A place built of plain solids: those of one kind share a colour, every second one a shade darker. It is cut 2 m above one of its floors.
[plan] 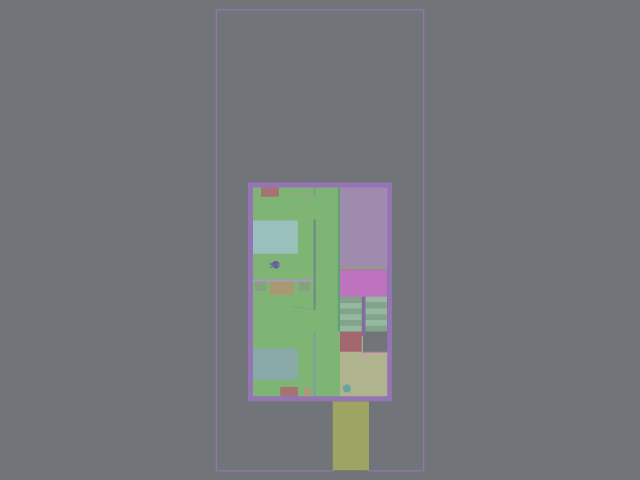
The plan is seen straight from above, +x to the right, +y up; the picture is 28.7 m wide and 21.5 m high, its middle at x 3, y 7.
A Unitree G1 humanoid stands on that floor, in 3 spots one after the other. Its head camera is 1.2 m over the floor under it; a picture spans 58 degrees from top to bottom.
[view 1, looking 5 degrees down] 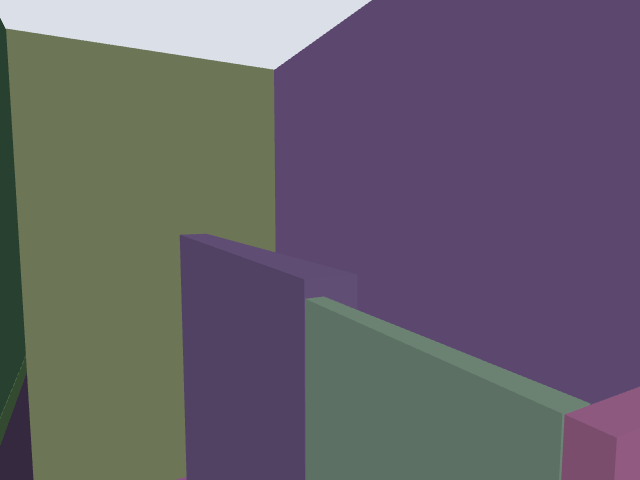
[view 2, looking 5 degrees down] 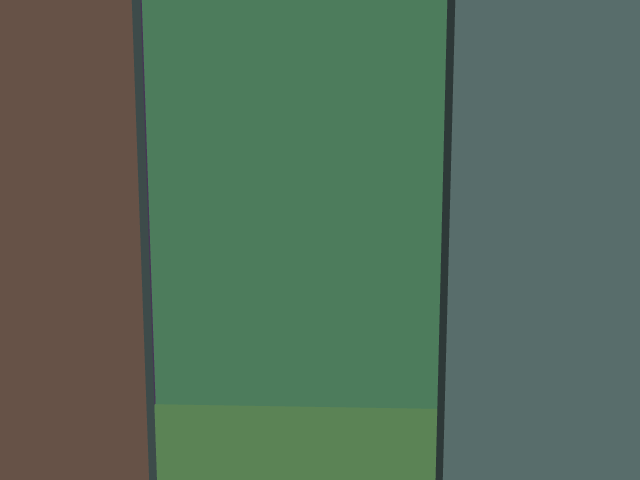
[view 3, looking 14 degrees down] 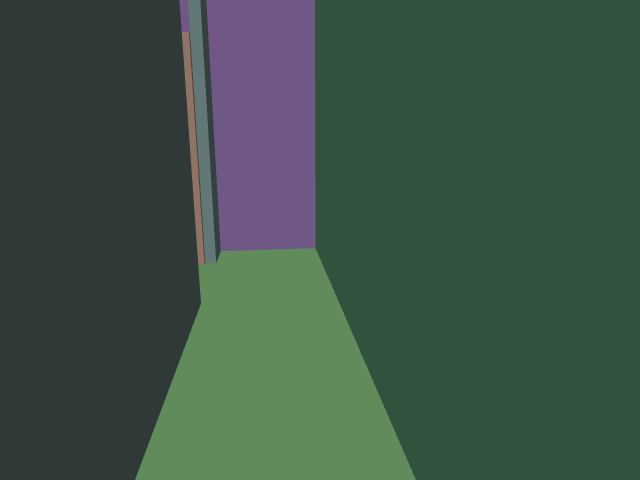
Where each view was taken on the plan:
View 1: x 4.38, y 1.70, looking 62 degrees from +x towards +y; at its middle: wall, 3.47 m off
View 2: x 1.35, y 8.29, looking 2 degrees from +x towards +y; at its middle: landing_wall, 2.46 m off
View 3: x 3.30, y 4.93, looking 83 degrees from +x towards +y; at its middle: landing_wall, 4.19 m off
